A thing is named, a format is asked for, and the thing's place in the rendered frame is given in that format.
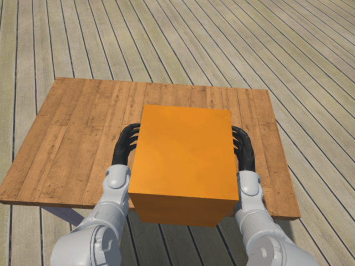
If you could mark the robot right forearm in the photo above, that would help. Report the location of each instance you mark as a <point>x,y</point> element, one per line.
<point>252,217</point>

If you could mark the left robot hand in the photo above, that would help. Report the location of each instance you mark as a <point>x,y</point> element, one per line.
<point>123,147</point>

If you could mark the robot left forearm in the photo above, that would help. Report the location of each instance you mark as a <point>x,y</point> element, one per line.
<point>112,208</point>

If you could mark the right robot hand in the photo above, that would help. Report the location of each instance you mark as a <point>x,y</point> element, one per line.
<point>244,153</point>

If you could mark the carton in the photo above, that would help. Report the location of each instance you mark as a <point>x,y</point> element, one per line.
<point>184,170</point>

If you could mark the robot right upper arm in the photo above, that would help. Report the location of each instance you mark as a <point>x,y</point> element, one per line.
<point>271,250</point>

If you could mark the table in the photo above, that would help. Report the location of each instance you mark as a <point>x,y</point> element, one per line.
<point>62,162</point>

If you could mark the robot left upper arm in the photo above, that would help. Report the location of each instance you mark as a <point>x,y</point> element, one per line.
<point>94,246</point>

